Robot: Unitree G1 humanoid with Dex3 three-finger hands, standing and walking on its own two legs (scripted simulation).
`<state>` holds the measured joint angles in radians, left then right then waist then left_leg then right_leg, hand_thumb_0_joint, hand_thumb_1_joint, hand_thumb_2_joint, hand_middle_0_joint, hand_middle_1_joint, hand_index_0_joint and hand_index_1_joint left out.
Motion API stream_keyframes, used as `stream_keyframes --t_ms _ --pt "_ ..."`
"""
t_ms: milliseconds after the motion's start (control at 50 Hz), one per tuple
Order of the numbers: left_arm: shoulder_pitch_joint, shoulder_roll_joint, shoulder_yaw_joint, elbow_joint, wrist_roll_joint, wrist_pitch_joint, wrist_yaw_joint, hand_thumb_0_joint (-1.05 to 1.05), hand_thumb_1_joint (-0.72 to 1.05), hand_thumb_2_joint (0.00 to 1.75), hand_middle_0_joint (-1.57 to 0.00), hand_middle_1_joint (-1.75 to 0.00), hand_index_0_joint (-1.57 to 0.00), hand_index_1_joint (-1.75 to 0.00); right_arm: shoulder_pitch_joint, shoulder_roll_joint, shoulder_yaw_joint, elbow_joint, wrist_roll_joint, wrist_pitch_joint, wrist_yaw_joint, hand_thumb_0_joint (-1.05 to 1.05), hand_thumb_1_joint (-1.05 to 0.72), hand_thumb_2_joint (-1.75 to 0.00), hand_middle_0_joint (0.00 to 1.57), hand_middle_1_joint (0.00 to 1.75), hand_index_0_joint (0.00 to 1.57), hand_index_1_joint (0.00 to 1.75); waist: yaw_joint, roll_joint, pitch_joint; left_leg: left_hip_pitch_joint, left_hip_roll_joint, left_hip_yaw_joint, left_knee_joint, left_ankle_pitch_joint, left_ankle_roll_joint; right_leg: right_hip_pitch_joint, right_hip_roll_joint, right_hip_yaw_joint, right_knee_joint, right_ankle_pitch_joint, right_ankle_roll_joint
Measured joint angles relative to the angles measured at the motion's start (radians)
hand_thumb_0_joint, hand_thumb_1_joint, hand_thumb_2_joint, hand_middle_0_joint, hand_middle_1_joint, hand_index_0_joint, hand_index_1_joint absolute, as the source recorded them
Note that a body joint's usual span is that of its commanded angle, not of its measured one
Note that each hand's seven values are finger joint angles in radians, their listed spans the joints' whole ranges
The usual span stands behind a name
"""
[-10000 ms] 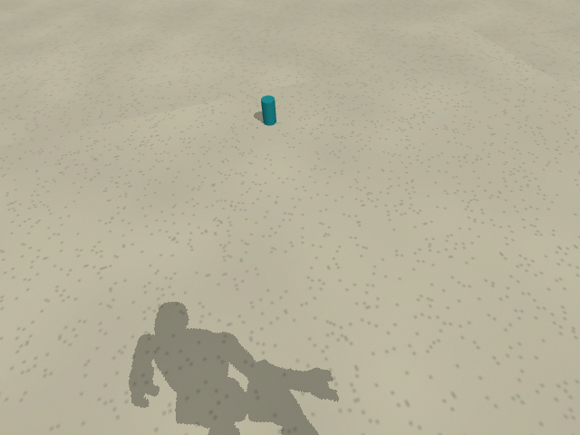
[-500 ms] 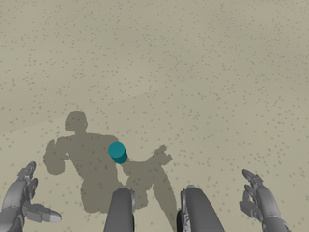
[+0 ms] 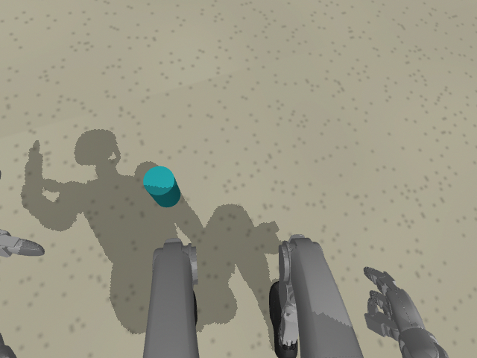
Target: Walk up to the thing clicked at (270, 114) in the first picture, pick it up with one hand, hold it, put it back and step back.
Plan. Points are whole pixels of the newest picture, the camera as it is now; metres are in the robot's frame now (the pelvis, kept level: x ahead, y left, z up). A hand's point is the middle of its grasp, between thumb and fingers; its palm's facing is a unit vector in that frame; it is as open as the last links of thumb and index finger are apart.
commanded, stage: go down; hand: left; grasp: from the side
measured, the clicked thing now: (163, 188) +0.48 +0.20 -0.41
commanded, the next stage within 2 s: approach in 1.16 s
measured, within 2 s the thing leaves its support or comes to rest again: neither
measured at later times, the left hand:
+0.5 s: hand (19, 194) +0.38 +0.38 -0.09, palm faces +0.14 -0.98 -0.12, open 17.2 cm
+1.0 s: hand (19, 186) +0.39 +0.39 -0.10, palm faces +0.13 -0.99 -0.09, open 17.2 cm
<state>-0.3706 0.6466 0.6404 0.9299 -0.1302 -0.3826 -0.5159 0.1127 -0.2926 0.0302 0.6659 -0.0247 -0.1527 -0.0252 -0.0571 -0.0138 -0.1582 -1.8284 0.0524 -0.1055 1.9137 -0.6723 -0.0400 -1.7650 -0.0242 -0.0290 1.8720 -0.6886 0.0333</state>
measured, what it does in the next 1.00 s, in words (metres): lowers itself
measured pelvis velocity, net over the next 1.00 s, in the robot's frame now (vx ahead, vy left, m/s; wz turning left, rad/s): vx -0.02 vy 0.00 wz -0.05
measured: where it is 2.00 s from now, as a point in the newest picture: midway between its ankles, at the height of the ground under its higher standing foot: (234, 337)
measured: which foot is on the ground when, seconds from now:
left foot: down 0.00-1.00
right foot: down 0.00-1.00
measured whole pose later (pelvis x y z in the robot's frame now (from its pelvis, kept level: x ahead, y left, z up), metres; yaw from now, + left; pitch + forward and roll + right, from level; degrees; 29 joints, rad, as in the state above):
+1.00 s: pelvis -0.02 +0.00 -0.11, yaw -3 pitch +32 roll -7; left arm -0.61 0.88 0.81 1.06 -0.18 -0.39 -0.71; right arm 0.10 -0.35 0.11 0.68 -0.05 -0.15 -0.01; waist -0.11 -0.03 -0.08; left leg -2.16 0.03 -0.17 2.28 -0.69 -0.05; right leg -2.07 -0.01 -0.04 2.22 -0.71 0.05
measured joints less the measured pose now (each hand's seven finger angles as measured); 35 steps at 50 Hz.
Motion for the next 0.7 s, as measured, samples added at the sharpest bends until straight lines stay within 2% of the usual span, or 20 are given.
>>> stream_keyframes --t_ms 380,700 --pt "-0.149 0.134 0.111 0.098 -0.032 -0.026 -0.123 -0.02 -0.48 0.10 -0.03 -0.09 -0.04 -0.09 -0.008 -0.044 0.034 0.016 -0.011 0.006 0.010 0.00 -0.91 -0.90 0.20 0.30 0.20 0.30 -0.026 -0.014 0.041 -0.196 -0.008 -0.034 0.211 -0.010 -0.012 -0.192 0.010 -0.006 0.208 -0.011 -0.001" --pt "-0.211 0.204 0.144 0.129 -0.041 -0.013 -0.176 -0.02 -0.48 0.09 -0.04 -0.09 -0.04 -0.08 -0.011 -0.051 0.058 0.023 -0.016 -0.001 0.012 0.00 -0.91 -0.90 0.20 0.30 0.20 0.30 -0.040 -0.015 0.061 -0.287 -0.016 -0.048 0.317 -0.013 -0.007 -0.274 0.016 -0.005 0.302 -0.013 0.006"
